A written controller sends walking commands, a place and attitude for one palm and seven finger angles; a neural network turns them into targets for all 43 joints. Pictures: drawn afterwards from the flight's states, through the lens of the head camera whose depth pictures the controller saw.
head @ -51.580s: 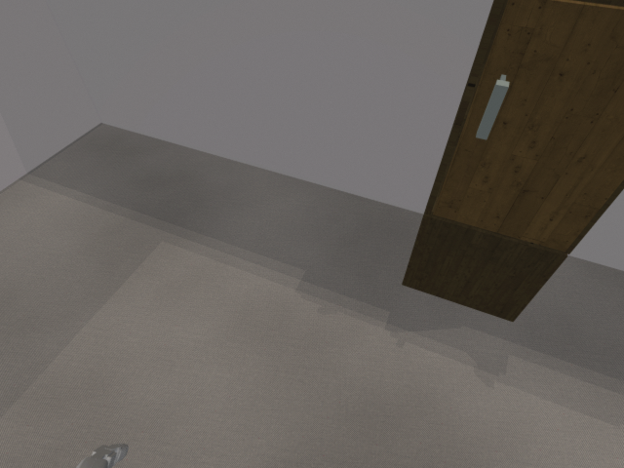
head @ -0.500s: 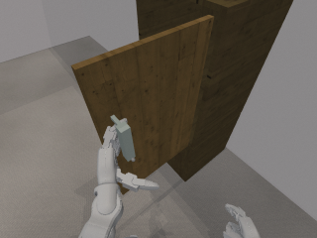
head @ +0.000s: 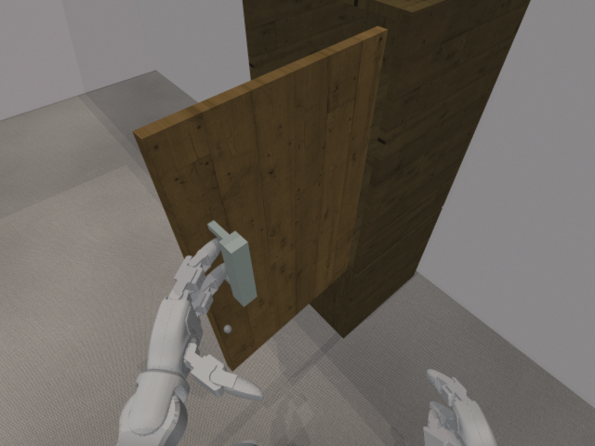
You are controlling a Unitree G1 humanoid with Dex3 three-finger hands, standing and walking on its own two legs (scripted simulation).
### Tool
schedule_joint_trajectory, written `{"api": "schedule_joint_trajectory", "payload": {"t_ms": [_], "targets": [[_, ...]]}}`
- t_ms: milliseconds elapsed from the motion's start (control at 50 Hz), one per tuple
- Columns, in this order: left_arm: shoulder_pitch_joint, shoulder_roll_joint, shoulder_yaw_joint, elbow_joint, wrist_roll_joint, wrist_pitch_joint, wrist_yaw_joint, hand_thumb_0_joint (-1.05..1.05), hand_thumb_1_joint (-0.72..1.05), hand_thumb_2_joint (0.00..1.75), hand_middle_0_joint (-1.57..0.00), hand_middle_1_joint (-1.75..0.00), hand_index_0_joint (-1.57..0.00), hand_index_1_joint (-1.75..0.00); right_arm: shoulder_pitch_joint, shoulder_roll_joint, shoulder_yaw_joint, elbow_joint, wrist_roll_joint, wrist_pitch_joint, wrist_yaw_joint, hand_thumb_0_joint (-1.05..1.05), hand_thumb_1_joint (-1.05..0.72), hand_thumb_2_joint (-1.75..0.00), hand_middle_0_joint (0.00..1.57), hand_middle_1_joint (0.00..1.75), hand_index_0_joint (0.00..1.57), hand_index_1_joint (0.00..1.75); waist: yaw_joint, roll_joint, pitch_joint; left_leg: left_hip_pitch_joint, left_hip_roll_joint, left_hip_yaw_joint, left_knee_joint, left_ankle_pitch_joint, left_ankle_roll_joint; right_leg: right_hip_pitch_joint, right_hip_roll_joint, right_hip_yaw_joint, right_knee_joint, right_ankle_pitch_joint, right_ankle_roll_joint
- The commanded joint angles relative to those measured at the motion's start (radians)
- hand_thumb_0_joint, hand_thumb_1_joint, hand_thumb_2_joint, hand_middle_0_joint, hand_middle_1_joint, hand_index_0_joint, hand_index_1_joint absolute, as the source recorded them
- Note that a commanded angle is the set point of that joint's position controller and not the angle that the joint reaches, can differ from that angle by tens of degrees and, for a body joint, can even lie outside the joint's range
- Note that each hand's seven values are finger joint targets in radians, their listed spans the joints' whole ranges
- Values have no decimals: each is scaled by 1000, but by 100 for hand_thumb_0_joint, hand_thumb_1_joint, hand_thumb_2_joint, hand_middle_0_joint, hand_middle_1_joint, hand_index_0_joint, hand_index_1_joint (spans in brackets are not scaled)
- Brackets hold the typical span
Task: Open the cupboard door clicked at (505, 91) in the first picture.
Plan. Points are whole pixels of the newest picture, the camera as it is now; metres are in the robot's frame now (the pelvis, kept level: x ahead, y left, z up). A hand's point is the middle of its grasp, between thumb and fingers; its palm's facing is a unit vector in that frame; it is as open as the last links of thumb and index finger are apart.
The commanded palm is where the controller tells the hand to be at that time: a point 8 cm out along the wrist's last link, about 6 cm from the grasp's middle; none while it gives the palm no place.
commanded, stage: slide the hand sideways off the handle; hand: left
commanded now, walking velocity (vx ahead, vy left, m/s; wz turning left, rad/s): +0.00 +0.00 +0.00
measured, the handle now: (230, 262) +0.34 +0.12 +0.07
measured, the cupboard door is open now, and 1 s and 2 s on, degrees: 93 93 93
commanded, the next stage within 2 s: draw the hand back to the body in 0.60 s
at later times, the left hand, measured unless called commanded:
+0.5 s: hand (188, 362) +0.20 +0.14 +0.07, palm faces +0.03 -1.00 -0.06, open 16.3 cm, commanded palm +0.17 +0.20 +0.08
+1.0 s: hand (142, 358) +0.19 +0.18 +0.10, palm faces +0.02 -1.00 -0.06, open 16.4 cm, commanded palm +0.16 +0.24 +0.11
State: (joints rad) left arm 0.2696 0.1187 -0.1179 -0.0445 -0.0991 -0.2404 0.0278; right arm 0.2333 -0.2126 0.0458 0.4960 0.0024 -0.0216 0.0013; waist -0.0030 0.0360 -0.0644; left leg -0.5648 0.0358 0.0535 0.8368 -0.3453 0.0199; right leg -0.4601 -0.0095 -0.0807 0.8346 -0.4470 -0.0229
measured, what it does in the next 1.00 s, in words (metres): stands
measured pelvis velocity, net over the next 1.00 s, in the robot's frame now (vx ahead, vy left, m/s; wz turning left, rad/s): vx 0.01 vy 0.00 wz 0.02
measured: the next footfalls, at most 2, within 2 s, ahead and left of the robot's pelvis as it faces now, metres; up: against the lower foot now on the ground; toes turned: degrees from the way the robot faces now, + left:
none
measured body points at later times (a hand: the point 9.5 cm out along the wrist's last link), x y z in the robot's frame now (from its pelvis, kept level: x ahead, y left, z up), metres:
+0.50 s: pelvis +0.02 -0.02 -0.01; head +0.04 -0.04 +0.44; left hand +0.20 +0.19 +0.08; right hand +0.21 -0.25 -0.09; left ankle +0.05 +0.11 -0.70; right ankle -0.01 -0.11 -0.70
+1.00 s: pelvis +0.01 +0.00 -0.01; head +0.01 -0.01 +0.44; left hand +0.19 +0.23 +0.11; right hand +0.20 -0.22 -0.08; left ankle +0.05 +0.11 -0.70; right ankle -0.01 -0.11 -0.70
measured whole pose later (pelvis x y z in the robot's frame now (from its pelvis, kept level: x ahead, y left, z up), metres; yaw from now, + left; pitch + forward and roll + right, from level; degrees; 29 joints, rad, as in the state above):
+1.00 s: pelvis +0.01 +0.00 -0.01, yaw +1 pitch +5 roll -2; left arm 0.52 0.24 0.14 -0.29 -0.30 -0.21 -0.23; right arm 0.26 -0.22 0.04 0.50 0.05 -0.13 -0.07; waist 0.02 0.07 -0.11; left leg -0.62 0.04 0.01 0.91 -0.39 0.01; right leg -0.48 0.00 -0.11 0.86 -0.48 -0.03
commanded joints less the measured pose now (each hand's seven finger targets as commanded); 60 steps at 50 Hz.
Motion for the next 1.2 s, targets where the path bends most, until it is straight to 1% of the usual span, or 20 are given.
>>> {"api": "schedule_joint_trajectory", "payload": {"t_ms": [0,60,100,140,180,200,260,300,540,620,680,740,780,840,940,1000,1060,1080,1140,1180], "targets": [[-104,42,71,-268,-36,-84,-19,0,-50,30,-15,-30,-15,-30,-109,-108,-50,-167,9,-75,-18,0,-90,-90,20,30,20,30,0,-33,-120,152,-26,-72,-127,29,1,-56,34,33,-168,114,0],[-23,35,63,-303,-46,-91,-38,0,-50,30,-15,-30,-15,-30,-95,-108,-52,-178,10,-90,-18,0,-90,-90,20,30,20,30,0,-47,-139,147,-30,-73,-116,53,2,-52,33,28,-152,150,3],[20,79,109,-313,-51,-96,-51,0,-50,30,-15,-30,-15,-30,-85,-114,-59,-173,10,-96,-20,0,-90,-90,20,30,20,30,6,-63,-152,137,-31,-69,-99,77,4,-37,33,39,-151,177,5],[40,75,97,-345,-51,-99,-68,0,-50,30,-15,-30,-15,-30,-80,-112,-60,-182,9,-102,-22,0,-90,-90,20,30,20,30,1,-53,-161,137,-34,-66,-86,99,6,-42,27,40,-137,218,8],[111,100,136,-341,-64,-100,-88,0,-50,30,-15,-30,-15,-30,-71,-114,-62,-181,12,-104,-26,0,-90,-90,20,30,20,30,9,-55,-156,118,-37,-62,-74,112,5,-32,27,47,-133,245,10],[127,119,155,-338,-70,-100,-97,0,-50,30,-15,-30,-15,-30,-68,-116,-65,-179,11,-105,-29,0,-90,-90,20,30,20,30,7,-83,-152,105,-37,-62,-66,117,6,-21,24,57,-138,255,13],[141,120,156,-394,-86,-112,-130,0,-50,30,-15,-30,-15,-30,-65,-115,-64,-189,15,-114,-34,0,-90,-90,20,30,20,30,5,-28,-161,106,-41,-60,-50,135,6,-33,22,57,-121,290,14],[180,121,166,-392,-104,-115,-148,0,-50,30,-15,-30,-15,-30,-61,-115,-66,-190,17,-120,-37,0,-90,-90,20,30,20,30,4,-50,-148,90,-42,-64,-39,132,6,-33,22,62,-124,290,18],[349,202,319,-400,-194,-146,-269,0,-50,30,-15,-30,-15,-30,-56,-114,-87,-183,29,-126,-58,0,-90,-90,20,30,20,30,20,-67,-189,32,-50,-69,27,184,1,4,-4,103,-86,484,48],[301,178,279,-422,-213,-160,-297,0,-50,30,-15,-30,-15,-30,-58,-119,-82,-185,29,-139,-61,0,-90,-90,20,30,20,30,0,-55,-161,24,-50,-77,39,166,3,-43,0,99,-86,434,47],[263,184,281,-389,-219,-161,-303,0,-50,30,-15,-30,-15,-30,-53,-125,-81,-178,31,-149,-66,0,-90,-90,20,30,20,30,-9,-57,-122,0,-45,-83,42,109,1,-97,7,97,-100,301,38],[199,248,331,-425,-216,-155,-288,0,-50,30,-15,-30,-15,-30,-63,-127,-78,-179,33,-158,-76,0,-90,-90,20,30,20,30,6,-18,-146,12,-41,-82,29,73,3,-88,7,112,-125,167,24],[189,239,321,-452,-212,-141,-273,0,-50,30,-15,-30,-15,-30,-66,-122,-73,-185,37,-165,-79,0,-90,-90,20,30,20,30,14,6,-162,48,-38,-86,2,69,6,-86,16,91,-129,126,14],[216,241,342,-453,-220,-98,-256,0,-50,30,-15,-30,-15,-30,-78,-117,-67,-182,44,-172,-82,0,-90,-90,20,30,20,30,28,11,-168,75,-34,-90,-31,69,5,-59,22,73,-141,125,11],[240,225,329,-434,-221,-4,-256,0,-50,30,-15,-30,-15,-30,-95,-120,-57,-183,53,-176,-83,0,-90,-90,20,30,20,30,28,-11,-104,92,-28,-97,-88,44,5,-52,30,42,-169,111,16],[252,237,342,-466,-219,32,-251,0,-50,30,-15,-30,-15,-30,-102,-122,-54,-184,51,-188,-83,0,-90,-90,20,30,20,30,39,-4,-103,121,-26,-101,-118,57,7,-29,37,25,-176,134,13],[217,254,350,-536,-215,40,-243,0,-50,30,-15,-30,-15,-30,-91,-123,-47,-183,50,-201,-82,0,-90,-90,20,30,20,30,35,20,-99,156,-24,-108,-144,61,5,-26,41,8,-179,142,10],[223,260,367,-532,-218,43,-238,0,-50,30,-15,-30,-15,-30,-90,-121,-48,-179,51,-204,-83,0,-90,-90,20,30,20,30,36,5,-85,158,-22,-110,-150,56,4,-28,43,2,-184,137,10],[206,263,371,-573,-218,41,-234,0,-40,34,-15,-30,-15,-30,-89,-123,-42,-171,52,-218,-80,0,-90,-90,20,30,20,30,37,48,-79,187,-22,-115,-172,54,1,-16,45,-3,-195,133,5],[206,267,383,-577,-221,49,-237,0,-32,37,-16,-30,-16,-30,-87,-125,-42,-163,53,-226,-81,0,-90,-90,20,30,20,30,37,44,-86,207,-21,-118,-182,63,0,-6,47,-7,-202,146,6]]}}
